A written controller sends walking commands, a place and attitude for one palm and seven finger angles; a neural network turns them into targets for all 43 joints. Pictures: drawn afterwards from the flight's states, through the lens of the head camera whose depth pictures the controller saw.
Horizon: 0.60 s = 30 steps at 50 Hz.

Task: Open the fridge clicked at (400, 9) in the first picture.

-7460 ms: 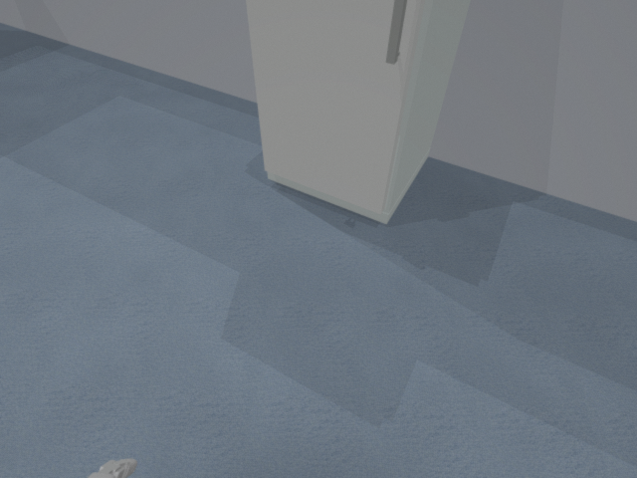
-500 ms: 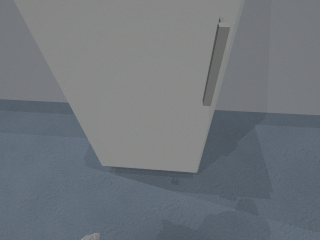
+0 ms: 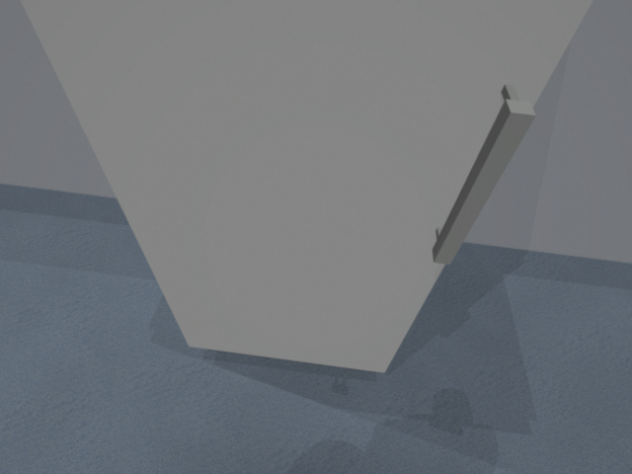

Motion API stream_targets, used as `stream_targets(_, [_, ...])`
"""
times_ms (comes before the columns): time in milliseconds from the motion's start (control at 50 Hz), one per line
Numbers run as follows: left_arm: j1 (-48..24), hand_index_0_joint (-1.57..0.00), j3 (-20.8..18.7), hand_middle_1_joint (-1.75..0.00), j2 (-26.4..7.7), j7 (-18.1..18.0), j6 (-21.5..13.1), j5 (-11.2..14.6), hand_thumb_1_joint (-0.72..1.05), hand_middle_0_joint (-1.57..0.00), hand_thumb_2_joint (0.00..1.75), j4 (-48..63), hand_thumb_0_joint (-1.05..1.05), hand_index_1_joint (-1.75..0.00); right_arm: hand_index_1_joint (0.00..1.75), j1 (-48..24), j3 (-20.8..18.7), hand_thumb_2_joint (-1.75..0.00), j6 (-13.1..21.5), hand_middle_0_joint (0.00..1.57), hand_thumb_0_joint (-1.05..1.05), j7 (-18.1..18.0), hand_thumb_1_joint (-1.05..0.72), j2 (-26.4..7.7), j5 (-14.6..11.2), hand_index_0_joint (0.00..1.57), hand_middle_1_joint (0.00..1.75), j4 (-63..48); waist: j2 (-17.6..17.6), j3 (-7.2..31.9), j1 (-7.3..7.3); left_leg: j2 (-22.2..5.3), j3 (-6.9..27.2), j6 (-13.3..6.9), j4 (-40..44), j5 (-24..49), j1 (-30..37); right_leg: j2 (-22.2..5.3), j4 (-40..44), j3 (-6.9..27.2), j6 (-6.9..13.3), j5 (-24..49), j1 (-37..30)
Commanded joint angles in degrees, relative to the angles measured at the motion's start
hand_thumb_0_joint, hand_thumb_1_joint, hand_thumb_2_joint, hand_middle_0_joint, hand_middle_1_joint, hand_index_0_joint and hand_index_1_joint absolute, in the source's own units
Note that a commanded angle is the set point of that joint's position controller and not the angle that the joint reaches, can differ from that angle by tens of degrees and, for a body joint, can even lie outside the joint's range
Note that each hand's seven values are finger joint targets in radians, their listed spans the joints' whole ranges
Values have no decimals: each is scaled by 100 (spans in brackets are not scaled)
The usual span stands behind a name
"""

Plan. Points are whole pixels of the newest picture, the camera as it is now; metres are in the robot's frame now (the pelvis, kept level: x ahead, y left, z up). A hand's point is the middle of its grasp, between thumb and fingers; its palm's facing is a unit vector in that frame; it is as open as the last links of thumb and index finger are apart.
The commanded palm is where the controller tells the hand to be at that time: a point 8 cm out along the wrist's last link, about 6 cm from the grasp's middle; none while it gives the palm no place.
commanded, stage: come to a stop and stand still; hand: right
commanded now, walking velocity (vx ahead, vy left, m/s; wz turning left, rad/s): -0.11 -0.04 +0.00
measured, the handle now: (470, 186) +0.47 -0.17 +0.12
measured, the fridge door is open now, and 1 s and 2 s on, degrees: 0 0 0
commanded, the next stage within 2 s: look again from close up in 1.72 s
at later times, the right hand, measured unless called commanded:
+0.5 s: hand out of the picture -0.03 -0.23 -0.17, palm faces +0.01 +0.98 -0.18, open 7.4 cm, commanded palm none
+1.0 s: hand out of the picture -0.05 -0.15 -0.17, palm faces +0.03 +0.99 -0.16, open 7.4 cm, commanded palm none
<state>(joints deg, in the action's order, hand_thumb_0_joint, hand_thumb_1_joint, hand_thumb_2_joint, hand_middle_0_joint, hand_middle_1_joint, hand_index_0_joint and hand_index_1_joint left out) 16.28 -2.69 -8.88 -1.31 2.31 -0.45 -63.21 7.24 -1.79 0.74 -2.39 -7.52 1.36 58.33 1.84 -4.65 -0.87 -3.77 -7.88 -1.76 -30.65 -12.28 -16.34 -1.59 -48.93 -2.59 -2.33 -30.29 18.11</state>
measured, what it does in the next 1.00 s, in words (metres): steps on the spot: right foot, then left foot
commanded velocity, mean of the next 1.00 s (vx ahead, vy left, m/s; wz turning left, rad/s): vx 0.02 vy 0.05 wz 0.00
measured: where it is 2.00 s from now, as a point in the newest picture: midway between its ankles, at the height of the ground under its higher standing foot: outside the picture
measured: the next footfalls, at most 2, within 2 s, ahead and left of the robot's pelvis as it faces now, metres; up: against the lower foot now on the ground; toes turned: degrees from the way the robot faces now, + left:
right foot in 0.18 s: +0.03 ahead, -0.14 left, +0.00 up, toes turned -2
left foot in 0.58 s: -0.02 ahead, +0.11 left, +0.00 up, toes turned +4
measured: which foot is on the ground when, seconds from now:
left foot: down 0.00-0.18, up 0.20-0.56, down 0.58-1.00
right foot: up 0.00-0.16, down 0.18-1.00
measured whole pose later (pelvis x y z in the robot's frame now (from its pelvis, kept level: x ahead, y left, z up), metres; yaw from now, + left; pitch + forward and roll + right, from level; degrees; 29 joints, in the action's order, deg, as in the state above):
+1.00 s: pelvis -0.04 +0.01 +0.01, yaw +0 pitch -2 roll +0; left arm 19.1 -0.8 -6.2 -1.3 0.7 -1.0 -67.4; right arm 17.0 -0.3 0.0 -2.0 -6.3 0.3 65.3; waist 0.7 -2.3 -0.8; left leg 0.5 -4.0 -1.5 -25.1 -15.9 -7.0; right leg -4.8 -25.0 -1.6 -3.2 -10.1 12.5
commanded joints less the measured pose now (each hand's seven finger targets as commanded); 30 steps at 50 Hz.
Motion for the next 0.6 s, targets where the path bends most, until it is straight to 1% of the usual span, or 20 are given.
stream_targets(0, [135, -20, -121, -30, -312, 4, 63, -10, 90, -20, 90, 444, 0, -30, 30, 361, -345, -90, -132, 20, 0, -66, -90, -1273, 42, 20, 30, -267, -1056, 591, 194, -1704, 1226, -960, 949, 3436, 399, -36, -492, 167, -41, 221, 259])
stream_targets(80, [320, -20, -108, -30, -264, 42, -23, -10, 90, -20, 90, 541, 0, -30, 30, 170, -358, -90, -179, 20, 0, -37, -90, -1276, 66, 20, 30, -389, -1267, 781, 53, -1380, 1099, -688, 834, 1926, 242, 8, 826, -45, -5, 769, -221])
stream_targets(100, [463, -20, -96, -30, -268, 35, -59, -13, 90, -20, 90, 507, 0, -30, 30, 178, -352, -90, -202, 20, 0, -22, -90, -1247, 37, 20, 30, -390, -1216, 829, -16, -1236, 1061, -526, 732, 1274, 9, 38, 1441, -134, 18, 1239, -660])
stream_targets(120, [662, -20, -84, -30, -284, 43, -124, -10, 90, -20, 90, 433, 0, -30, 30, 160, -319, -90, -220, 20, 0, -5, -90, -1118, 7, 20, 30, -386, -947, 854, -133, -1001, 919, -292, 434, 457, -296, -48, 2256, -81, 57, 1788, -1188])
stream_targets(140, [640, -20, -109, -30, -589, 37, -197, -44, 90, -20, 90, 485, 0, -30, 30, 285, -249, -90, -265, 20, 0, 24, -90, -846, -53, 20, 30, -453, 183, 733, -97, -487, 644, 19, -170, -526, -774, -606, 2921, 663, 231, 1636, -1257])
stream_targets(160, [360, -20, -151, -30, -967, 18, -241, -96, 90, -20, 90, 674, 0, -30, 30, 401, -183, -90, -286, 20, 0, 46, -90, -537, -89, 20, 30, -512, 1396, 440, -26, 42, 325, 348, -769, -1456, -910, -1679, 3719, 1958, 667, 1451, -500])
stream_targets(180, [-30, -20, -149, -30, -1055, -30, -250, -117, 90, -20, 90, 769, 0, -30, 30, 270, -189, -90, -325, 20, 0, 47, -90, -674, -45, 20, 30, -461, 1282, 220, -60, 84, 704, 365, -1452, -1679, -646, -1953, 4115, 2391, 990, 846, 173])
stream_targets(200, [-283, -20, -115, -30, -1002, -72, -265, -140, 90, -20, 90, 768, 0, -30, 30, 241, -216, -90, -350, 20, 0, 76, -90, -706, -13, 20, 30, -336, 1040, 11, 37, 72, 954, 324, -1859, -1470, -566, -1781, 4218, 2215, 969, 461, 364])
stream_targets(220, [-455, -20, -67, -30, -902, -96, -291, -133, 90, -20, 90, 763, 0, -30, 30, 443, -215, -90, -320, 20, 0, 129, -90, -730, 7, 20, 30, -228, 786, 27, 173, 75, 991, 317, -2043, -1262, -744, -1643, 4061, 1993, 958, 726, 83])
stream_targets(240, [-499, -20, -42, -30, -859, -110, -305, -120, 90, -20, 90, 754, 0, -30, 30, 571, -212, -90, -300, 20, 0, 163, -90, -715, -1, 20, 30, -99, 577, 30, 173, 76, 1017, 340, -2128, -1117, -759, -1538, 3976, 1702, 960, 958, -72])
stream_targets(280, [-431, -20, -52, -30, -849, -121, -315, -100, 90, -20, 90, 689, 0, -30, 30, 748, -190, -90, -288, 20, 0, 193, -90, -681, -4, 20, 30, 26, 505, 113, 139, 92, 936, 408, -2100, -949, -832, -1392, 3891, 1326, 931, 1330, -496])
stream_targets(340, [-93, -20, -89, -30, -914, -142, -310, -88, 90, -20, 90, 536, 0, -30, 30, 650, -137, -90, -267, 20, 0, 214, -90, -662, -10, 20, 30, 26, 491, 252, -53, 69, 818, 460, -1681, -1120, -916, -1477, 3678, 1254, 1028, 2341, -1176])
stream_targets(380, [76, -20, -133, -30, -996, -146, -278, -96, 90, -20, 90, 453, 0, -30, 30, 579, -121, -90, -288, 20, 0, 209, -90, -637, -21, 20, 30, 4, 622, 329, -154, 66, 766, 457, -1450, -1308, -798, -1558, 3595, 1306, 1086, 2542, -1320])
stream_targets(420, [126, -20, -151, -30, -1034, -136, -266, -105, 90, -20, 90, 385, 0, -30, 30, 525, -79, -90, -255, 20, 0, 208, -90, -586, -28, 20, 30, 4, 667, 362, -191, 81, 697, 423, -948, -1453, -607, -1559, 3411, 1310, 1120, 3035, -1393])
stream_targets(440, [92, -20, -158, -30, -1066, -126, -259, -103, 90, -20, 90, 363, 0, -30, 30, 628, -63, -90, -243, 20, 0, 199, -90, -526, -49, 20, 30, 54, 773, 459, -151, 115, 633, 412, -676, -1377, -412, -1510, 3340, 1240, 1092, 3178, -1400])
stream_targets(500, [-15, -20, -149, -30, -998, -101, -249, -44, 90, -20, 90, 289, 0, -30, 30, 1195, -34, -90, -172, 20, 0, 151, -90, -494, -68, 20, 30, 329, 654, 658, 80, 172, 421, 374, 674, -246, 508, -1189, 2972, 955, 819, 2948, -1069])
stream_targets(520, [31, -20, -124, -30, -825, -78, -260, -7, 90, -20, 90, 258, 0, -30, 30, 1271, -31, -90, -112, 20, 0, 119, -90, -620, -51, 20, 30, 386, 371, 590, 95, 49, 629, 337, 1272, 213, 930, -938, 2699, 782, 604, 2847, -739])
stream_targets(540, [45, -20, -65, -30, -589, -57, -277, 30, 90, -20, 90, 255, 0, -30, 30, 1248, -46, -90, -62, 20, 0, 83, -90, -794, -45, 20, 30, 428, -140, 472, 43, -407, 1116, 183, 1381, 453, 1155, -660, 2452, 456, 351, 2457, -306])
stream_targets(560, [-13, -20, 12, -30, -399, -20, -273, 35, 90, -20, 90, 269, 0, -30, 30, 1177, -24, -90, -39, 20, 0, 67, -90, -923, -70, 20, 30, 428, -366, 449, 14, -788, 1358, 4, 1452, 479, 944, -396, 2450, 211, 201, 1923, -316])
stream_targets(580, [-59, -20, 51, -30, -311, 4, -243, 8, 90, -20, 90, 250, 0, -30, 30, 1021, -9, -90, -31, 20, 0, 77, -90, -960, -81, 20, 30, 427, -453, 303, -42, -816, 1351, -76, 1477, 26, 435, -250, 2522, 131, 129, 1703, -529])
